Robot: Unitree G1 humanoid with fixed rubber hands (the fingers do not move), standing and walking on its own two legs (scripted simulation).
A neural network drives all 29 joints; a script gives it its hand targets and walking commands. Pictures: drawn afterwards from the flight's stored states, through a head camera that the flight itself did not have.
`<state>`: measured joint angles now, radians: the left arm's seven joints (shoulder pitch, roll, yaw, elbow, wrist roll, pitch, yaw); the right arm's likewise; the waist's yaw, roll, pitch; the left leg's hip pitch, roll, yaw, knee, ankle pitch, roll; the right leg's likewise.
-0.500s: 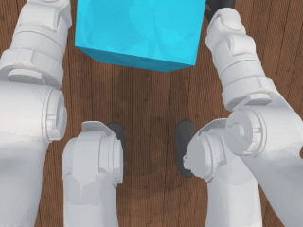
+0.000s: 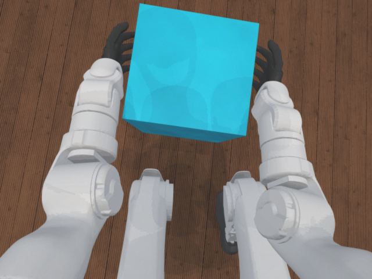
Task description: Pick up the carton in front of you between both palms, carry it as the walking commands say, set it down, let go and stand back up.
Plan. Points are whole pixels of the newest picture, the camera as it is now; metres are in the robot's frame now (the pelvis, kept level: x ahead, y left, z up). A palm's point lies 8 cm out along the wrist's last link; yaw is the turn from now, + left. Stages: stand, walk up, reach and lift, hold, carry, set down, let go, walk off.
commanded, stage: reach and lift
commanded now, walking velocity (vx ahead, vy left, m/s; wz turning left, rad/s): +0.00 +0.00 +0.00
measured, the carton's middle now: (188, 90) +0.51 +0.04 -0.15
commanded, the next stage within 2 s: none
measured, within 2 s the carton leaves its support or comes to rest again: neither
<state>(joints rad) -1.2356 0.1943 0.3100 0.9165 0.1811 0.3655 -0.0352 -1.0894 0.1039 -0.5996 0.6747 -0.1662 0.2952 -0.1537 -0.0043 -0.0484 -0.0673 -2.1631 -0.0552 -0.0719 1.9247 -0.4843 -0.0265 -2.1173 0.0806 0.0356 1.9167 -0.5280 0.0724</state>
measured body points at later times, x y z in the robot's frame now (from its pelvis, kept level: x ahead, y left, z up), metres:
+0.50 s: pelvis +0.03 +0.00 +0.12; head +0.24 +0.03 +0.51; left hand +0.49 +0.18 +0.06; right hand +0.49 -0.12 +0.07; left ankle +0.12 +0.12 -0.41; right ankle +0.12 -0.13 -0.41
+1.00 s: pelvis +0.08 +0.00 +0.26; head +0.17 +0.02 +0.69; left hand +0.44 +0.17 +0.22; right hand +0.45 -0.14 +0.23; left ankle +0.12 +0.12 -0.41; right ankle +0.12 -0.13 -0.41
